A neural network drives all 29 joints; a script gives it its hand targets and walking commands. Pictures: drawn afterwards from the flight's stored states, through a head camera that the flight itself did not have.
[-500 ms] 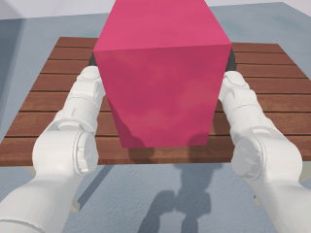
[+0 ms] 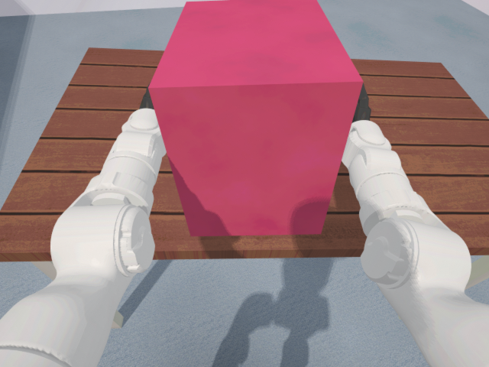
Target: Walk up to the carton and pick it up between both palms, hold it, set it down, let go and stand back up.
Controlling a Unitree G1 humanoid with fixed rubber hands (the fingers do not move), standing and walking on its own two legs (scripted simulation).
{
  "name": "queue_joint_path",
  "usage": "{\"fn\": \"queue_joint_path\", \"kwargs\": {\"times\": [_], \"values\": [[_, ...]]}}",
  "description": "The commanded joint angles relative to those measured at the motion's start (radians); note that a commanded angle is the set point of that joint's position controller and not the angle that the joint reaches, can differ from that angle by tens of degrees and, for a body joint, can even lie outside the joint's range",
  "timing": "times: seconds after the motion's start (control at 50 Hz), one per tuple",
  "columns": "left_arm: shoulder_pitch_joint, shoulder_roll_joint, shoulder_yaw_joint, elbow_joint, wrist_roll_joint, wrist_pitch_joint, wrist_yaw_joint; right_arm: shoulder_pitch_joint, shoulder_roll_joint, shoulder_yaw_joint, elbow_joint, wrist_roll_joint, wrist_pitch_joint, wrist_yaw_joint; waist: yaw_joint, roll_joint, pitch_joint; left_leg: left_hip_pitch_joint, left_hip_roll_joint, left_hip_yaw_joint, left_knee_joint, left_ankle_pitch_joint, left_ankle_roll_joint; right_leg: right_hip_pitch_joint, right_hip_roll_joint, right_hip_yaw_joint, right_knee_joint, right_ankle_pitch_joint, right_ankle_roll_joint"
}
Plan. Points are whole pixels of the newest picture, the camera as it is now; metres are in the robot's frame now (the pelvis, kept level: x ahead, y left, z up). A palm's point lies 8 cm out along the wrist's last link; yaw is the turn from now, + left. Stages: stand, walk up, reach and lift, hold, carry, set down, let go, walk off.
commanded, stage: set down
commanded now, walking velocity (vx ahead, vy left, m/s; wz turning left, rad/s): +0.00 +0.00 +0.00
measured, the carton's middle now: (252, 116) +0.50 +0.02 +0.13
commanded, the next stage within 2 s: none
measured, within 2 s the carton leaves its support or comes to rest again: rests again in 1.42 s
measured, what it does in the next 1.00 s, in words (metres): stands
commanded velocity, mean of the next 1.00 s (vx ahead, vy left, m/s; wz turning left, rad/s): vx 0.00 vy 0.00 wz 0.00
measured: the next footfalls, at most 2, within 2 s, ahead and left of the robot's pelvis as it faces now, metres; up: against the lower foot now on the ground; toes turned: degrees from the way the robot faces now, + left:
none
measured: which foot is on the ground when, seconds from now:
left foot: down 0.00-1.00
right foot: down 0.00-1.00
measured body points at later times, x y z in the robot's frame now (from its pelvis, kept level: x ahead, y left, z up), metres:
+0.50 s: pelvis +0.00 +0.00 +0.00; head +0.05 +0.03 +0.45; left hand +0.48 +0.18 +0.13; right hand +0.47 -0.14 +0.13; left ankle +0.00 +0.12 -0.74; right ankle -0.01 -0.12 -0.74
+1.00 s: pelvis +0.00 +0.00 +0.00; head +0.06 +0.03 +0.45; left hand +0.48 +0.18 +0.13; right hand +0.47 -0.14 +0.12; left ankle +0.00 +0.12 -0.74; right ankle -0.01 -0.12 -0.74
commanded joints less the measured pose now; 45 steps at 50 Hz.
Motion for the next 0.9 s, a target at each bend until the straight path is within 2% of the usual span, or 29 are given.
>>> {"fn": "queue_joint_path", "kwargs": {"times": [0.0,0.14,0.24,0.4,0.48,0.88], "values": [[-0.754,-0.504,0.000,-0.208,-0.020,-0.106,-0.128,-0.751,0.484,0.105,-0.191,-0.112,-0.088,0.209,0.036,0.115,-0.771,0.335,-0.002,0.074,-0.008,0.528,-0.028,0.107,0.015,-0.127,-0.061,0.438,0.043],[-0.709,-0.506,0.019,-0.175,-0.007,-0.123,-0.136,-0.733,0.497,0.099,-0.210,-0.141,-0.108,0.207,0.042,0.101,-0.759,0.339,0.000,0.075,-0.002,0.552,-0.018,0.090,0.010,-0.126,-0.059,0.458,0.051],[-0.696,-0.523,0.008,-0.169,-0.010,-0.144,-0.136,-0.723,0.502,0.088,-0.215,-0.163,-0.130,0.207,0.040,0.114,-0.782,0.381,0.007,0.069,0.010,0.602,-0.020,0.029,0.010,-0.134,-0.066,0.445,0.049],[-0.663,-0.523,0.023,-0.142,0.003,-0.172,-0.140,-0.708,0.509,0.077,-0.229,-0.197,-0.154,0.208,0.045,0.115,-0.786,0.372,0.008,0.073,0.009,0.596,-0.015,0.022,0.005,-0.138,-0.063,0.447,0.052],[-0.647,-0.521,0.033,-0.129,0.015,-0.182,-0.144,-0.689,0.508,0.066,-0.229,-0.219,-0.162,0.207,0.037,0.109,-0.769,0.351,0.004,0.076,0.003,0.574,-0.013,0.039,0.003,-0.141,-0.063,0.458,0.054],[-0.537,-0.518,0.081,-0.092,0.069,-0.195,-0.148,-0.595,0.511,0.047,-0.244,-0.278,-0.177,0.208,0.043,0.120,-0.679,0.337,0.004,0.089,-0.013,0.536,-0.005,0.026,0.004,-0.153,-0.083,0.397,0.054]]}}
